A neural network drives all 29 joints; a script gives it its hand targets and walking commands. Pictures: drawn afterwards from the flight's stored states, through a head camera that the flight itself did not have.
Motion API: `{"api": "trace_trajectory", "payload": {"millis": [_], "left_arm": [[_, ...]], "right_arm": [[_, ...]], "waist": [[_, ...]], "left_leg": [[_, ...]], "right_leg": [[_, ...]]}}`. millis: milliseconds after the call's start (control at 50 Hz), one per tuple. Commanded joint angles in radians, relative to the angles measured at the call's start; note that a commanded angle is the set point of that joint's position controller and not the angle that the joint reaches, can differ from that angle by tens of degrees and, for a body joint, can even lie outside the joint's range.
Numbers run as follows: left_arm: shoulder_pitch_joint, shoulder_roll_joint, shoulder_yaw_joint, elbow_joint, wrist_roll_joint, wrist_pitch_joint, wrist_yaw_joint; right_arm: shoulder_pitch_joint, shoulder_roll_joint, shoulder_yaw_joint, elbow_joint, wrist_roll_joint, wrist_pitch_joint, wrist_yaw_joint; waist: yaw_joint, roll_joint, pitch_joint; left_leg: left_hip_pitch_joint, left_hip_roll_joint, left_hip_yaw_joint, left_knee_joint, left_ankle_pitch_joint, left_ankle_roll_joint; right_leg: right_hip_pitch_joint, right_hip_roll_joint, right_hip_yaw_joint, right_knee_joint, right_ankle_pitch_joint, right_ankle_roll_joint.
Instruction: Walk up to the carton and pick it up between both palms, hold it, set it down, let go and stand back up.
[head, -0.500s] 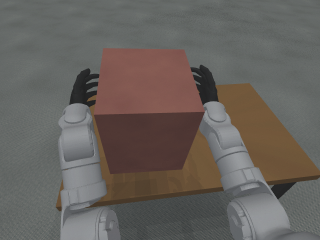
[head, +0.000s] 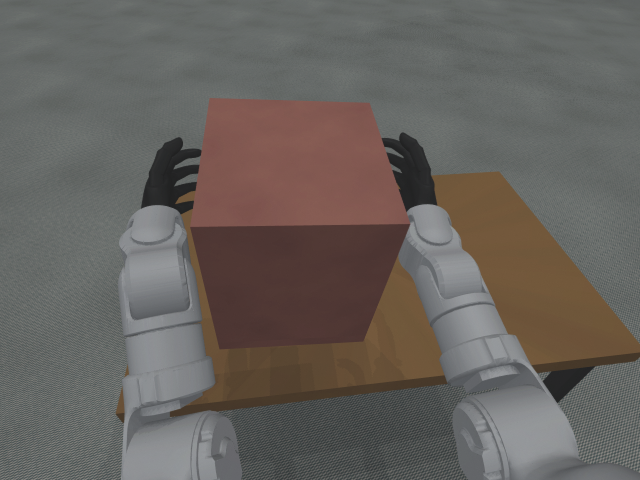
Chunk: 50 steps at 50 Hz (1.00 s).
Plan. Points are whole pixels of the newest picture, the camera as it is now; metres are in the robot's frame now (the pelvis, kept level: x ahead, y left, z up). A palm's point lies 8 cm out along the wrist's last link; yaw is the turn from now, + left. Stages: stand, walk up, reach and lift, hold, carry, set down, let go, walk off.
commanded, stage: hold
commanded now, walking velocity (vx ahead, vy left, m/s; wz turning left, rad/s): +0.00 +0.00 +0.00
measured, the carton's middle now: (292, 229) +0.39 +0.02 +0.13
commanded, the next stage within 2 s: none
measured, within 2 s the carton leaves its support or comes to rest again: neither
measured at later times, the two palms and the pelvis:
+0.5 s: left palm (167, 211) +0.36 +0.16 +0.19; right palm (416, 201) +0.37 -0.13 +0.18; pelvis +0.01 +0.00 +0.00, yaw +0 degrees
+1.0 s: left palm (165, 211) +0.36 +0.16 +0.20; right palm (416, 200) +0.36 -0.13 +0.18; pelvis +0.00 +0.00 +0.00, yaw +0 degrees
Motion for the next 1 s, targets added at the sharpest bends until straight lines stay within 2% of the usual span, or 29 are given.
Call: {"api": "trace_trajectory", "payload": {"millis": [0, 180, 340, 420, 620, 700, 820, 920, 980], "left_arm": [[-0.497, -0.417, -0.389, -0.011, -0.124, -0.035, -0.106], [-0.504, -0.417, -0.389, -0.010, -0.126, -0.041, -0.108], [-0.477, -0.412, -0.410, -0.057, -0.132, -0.046, -0.109], [-0.470, -0.400, -0.415, -0.077, -0.134, -0.047, -0.109], [-0.491, -0.418, -0.435, -0.076, -0.147, -0.046, -0.105], [-0.471, -0.417, -0.430, -0.063, -0.144, -0.045, -0.105], [-0.480, -0.409, -0.400, -0.025, -0.124, -0.034, -0.112], [-0.492, -0.417, -0.412, -0.065, -0.137, -0.038, -0.107], [-0.493, -0.417, -0.415, -0.049, -0.136, -0.039, -0.108]], "right_arm": [[-0.585, 0.421, 0.303, -0.219, 0.031, -0.050, 0.121], [-0.573, 0.424, 0.299, -0.204, 0.034, -0.051, 0.114], [-0.549, 0.426, 0.338, -0.242, 0.059, -0.050, 0.100], [-0.536, 0.429, 0.352, -0.260, 0.065, -0.048, 0.096], [-0.541, 0.429, 0.342, -0.258, 0.055, -0.048, 0.102], [-0.539, 0.422, 0.341, -0.258, 0.054, -0.051, 0.103], [-0.550, 0.420, 0.323, -0.225, 0.046, -0.041, 0.107], [-0.557, 0.423, 0.329, -0.243, 0.054, -0.046, 0.108], [-0.558, 0.424, 0.327, -0.234, 0.052, -0.045, 0.107]], "waist": [[-0.003, 0.053, -0.305], [-0.010, 0.055, -0.324], [-0.012, 0.060, -0.353], [-0.012, 0.060, -0.347], [-0.018, 0.059, -0.341], [-0.014, 0.056, -0.343], [-0.009, 0.062, -0.291], [-0.010, 0.062, -0.340], [-0.010, 0.065, -0.325]], "left_leg": [[-0.070, -0.016, 0.026, -0.061, 0.149, -0.013], [-0.049, -0.022, 0.030, -0.050, 0.182, -0.017], [-0.025, -0.025, 0.021, -0.025, 0.259, -0.025], [-0.030, -0.026, 0.022, -0.023, 0.256, -0.022], [-0.035, -0.022, 0.018, -0.037, 0.215, -0.025], [-0.027, -0.020, 0.018, -0.031, 0.244, -0.025], [-0.057, -0.019, 0.027, -0.052, 0.180, -0.019], [-0.031, -0.020, 0.023, -0.038, 0.227, -0.025], [-0.030, -0.018, 0.022, -0.040, 0.217, -0.023]], "right_leg": [[0.122, 0.029, 0.004, -0.008, 0.054, 0.035], [0.131, 0.028, 0.007, -0.009, 0.105, 0.043], [0.161, 0.032, 0.004, 0.004, 0.196, 0.049], [0.166, 0.027, 0.007, 0.005, 0.213, 0.051], [0.140, 0.029, 0.002, -0.002, 0.146, 0.045], [0.142, 0.033, 0.001, -0.001, 0.151, 0.042], [0.132, 0.027, 0.008, -0.009, 0.103, 0.041], [0.142, 0.034, 0.004, 0.000, 0.142, 0.041], [0.132, 0.032, 0.005, -0.003, 0.127, 0.041]]}}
